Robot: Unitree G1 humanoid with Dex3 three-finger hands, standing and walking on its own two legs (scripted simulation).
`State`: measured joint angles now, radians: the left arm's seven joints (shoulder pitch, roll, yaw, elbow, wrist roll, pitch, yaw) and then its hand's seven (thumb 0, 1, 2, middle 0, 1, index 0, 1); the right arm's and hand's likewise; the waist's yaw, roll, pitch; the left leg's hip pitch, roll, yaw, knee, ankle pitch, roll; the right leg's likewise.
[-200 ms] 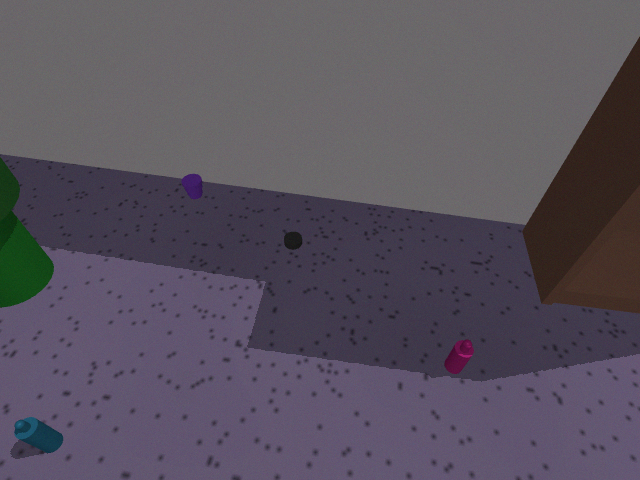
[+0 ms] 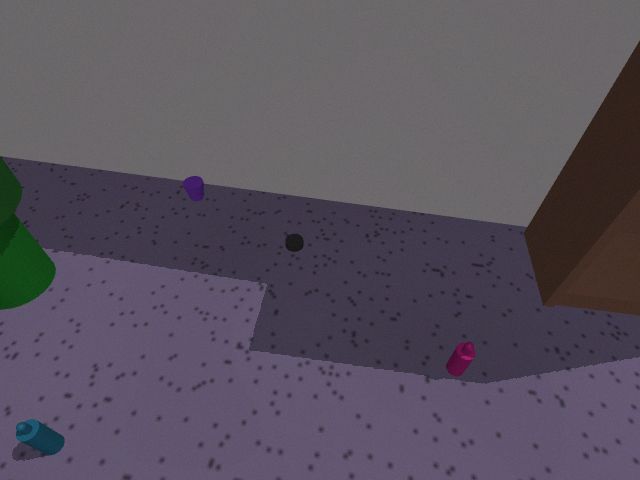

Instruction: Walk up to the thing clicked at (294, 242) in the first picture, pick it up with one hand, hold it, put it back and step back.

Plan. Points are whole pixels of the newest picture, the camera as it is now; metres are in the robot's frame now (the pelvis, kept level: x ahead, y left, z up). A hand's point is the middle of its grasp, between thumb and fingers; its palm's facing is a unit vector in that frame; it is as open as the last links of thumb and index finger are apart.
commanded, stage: stand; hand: left
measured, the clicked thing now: (294, 242) +1.14 +0.09 -0.77
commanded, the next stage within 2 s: walk up in 0.92 s
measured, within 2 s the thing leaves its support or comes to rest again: neither
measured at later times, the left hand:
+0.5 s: hand out of the picture +0.08 +0.25 -0.16, palm faces -0.02 -0.94 -0.34, open 7.4 cm
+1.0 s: hand out of the picture +0.08 +0.26 -0.15, palm faces -0.04 -0.94 -0.34, open 7.4 cm
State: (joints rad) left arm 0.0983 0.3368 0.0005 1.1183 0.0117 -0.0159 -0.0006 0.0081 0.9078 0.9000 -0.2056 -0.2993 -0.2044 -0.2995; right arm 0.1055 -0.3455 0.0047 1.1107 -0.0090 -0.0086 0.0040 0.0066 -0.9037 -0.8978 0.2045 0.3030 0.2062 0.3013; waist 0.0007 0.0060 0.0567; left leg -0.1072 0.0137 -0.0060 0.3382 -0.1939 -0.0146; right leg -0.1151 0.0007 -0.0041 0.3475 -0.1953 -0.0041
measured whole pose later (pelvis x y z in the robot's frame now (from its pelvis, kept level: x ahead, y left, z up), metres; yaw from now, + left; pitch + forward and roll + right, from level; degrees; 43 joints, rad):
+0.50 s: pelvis +0.00 +0.00 +0.00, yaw +0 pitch -2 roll +0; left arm 0.11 0.34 0.00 1.12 0.01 -0.01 0.00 0.01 0.91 0.90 -0.21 -0.30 -0.20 -0.30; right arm 0.12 -0.35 0.01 1.11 -0.01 -0.01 0.00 0.01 -0.90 -0.90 0.20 0.30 0.21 0.30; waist 0.00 0.01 0.06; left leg -0.10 0.01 -0.01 0.33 -0.19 -0.01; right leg -0.11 0.00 -0.01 0.34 -0.19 0.00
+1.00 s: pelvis +0.01 +0.00 +0.00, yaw -1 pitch -2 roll +1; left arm 0.17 0.36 0.04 1.07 0.04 -0.01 -0.04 0.01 0.91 0.90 -0.21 -0.30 -0.21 -0.30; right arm 0.16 -0.36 -0.03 1.06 -0.03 -0.03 0.03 0.01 -0.90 -0.90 0.21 0.30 0.21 0.30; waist 0.01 -0.01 0.02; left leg -0.12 0.01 0.02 0.42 -0.34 0.03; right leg -0.17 0.00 0.02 0.49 -0.39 -0.03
